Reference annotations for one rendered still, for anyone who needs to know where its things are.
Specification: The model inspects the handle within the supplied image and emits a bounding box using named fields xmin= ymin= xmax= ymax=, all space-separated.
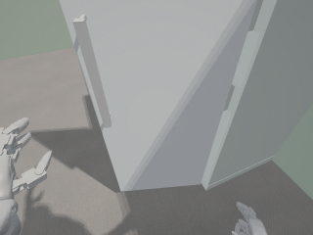
xmin=72 ymin=14 xmax=112 ymax=128

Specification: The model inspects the fridge door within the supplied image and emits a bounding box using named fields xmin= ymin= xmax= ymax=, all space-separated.
xmin=59 ymin=0 xmax=257 ymax=192

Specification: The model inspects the left robot forearm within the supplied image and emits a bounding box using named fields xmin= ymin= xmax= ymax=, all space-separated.
xmin=0 ymin=198 xmax=22 ymax=235

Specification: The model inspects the left robot hand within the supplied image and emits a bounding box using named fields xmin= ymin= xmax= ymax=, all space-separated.
xmin=0 ymin=117 xmax=52 ymax=200

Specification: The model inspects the right robot hand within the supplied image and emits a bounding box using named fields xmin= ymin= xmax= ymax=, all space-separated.
xmin=232 ymin=202 xmax=268 ymax=235

